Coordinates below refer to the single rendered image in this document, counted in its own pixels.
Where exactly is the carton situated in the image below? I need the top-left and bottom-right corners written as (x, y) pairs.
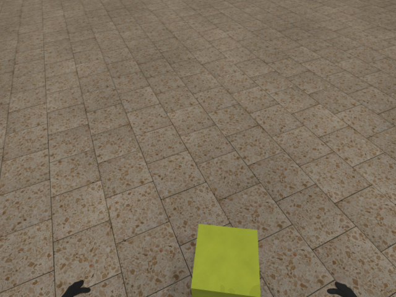
top-left (191, 224), bottom-right (260, 297)

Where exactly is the right robot hand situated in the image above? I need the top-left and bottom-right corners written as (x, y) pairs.
top-left (327, 282), bottom-right (357, 297)

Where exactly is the left robot hand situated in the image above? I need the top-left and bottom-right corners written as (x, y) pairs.
top-left (61, 280), bottom-right (90, 297)

